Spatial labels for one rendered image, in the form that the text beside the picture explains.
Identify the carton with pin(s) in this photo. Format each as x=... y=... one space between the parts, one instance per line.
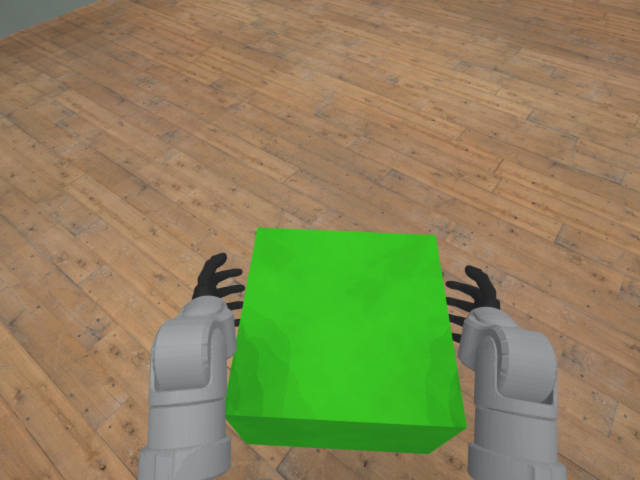
x=344 y=342

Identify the right robot forearm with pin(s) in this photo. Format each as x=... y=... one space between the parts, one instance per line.
x=516 y=393

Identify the left robot forearm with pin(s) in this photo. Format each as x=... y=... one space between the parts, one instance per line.
x=187 y=437

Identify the right robot hand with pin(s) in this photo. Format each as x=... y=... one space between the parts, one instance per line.
x=484 y=296

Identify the left robot hand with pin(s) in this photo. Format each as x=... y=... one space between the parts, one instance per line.
x=208 y=280

